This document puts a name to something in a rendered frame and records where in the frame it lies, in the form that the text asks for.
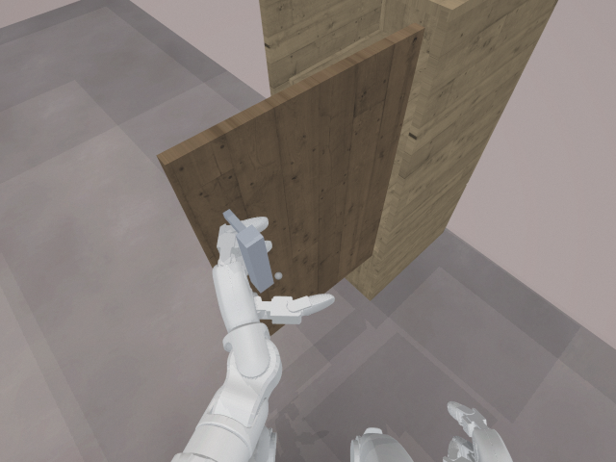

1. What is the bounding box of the left robot thigh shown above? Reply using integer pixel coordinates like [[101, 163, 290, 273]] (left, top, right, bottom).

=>
[[248, 426, 276, 462]]

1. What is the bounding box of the robot left hand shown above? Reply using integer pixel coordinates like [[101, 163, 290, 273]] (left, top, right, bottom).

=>
[[213, 217, 335, 333]]

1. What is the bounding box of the robot thigh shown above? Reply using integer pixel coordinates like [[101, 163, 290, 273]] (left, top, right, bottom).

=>
[[248, 426, 276, 462], [350, 433, 414, 462]]

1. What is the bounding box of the cupboard door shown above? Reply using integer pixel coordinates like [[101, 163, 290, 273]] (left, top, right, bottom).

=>
[[156, 23, 425, 336]]

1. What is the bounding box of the handle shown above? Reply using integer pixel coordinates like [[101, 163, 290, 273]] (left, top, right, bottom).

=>
[[223, 209, 274, 293]]

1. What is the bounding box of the right robot thigh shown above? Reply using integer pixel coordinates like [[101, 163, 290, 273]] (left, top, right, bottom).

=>
[[350, 433, 414, 462]]

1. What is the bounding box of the left robot forearm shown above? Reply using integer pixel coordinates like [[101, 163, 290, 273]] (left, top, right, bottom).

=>
[[171, 321, 282, 462]]

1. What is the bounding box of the robot right hand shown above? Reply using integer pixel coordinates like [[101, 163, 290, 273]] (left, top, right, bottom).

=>
[[443, 401, 513, 462]]

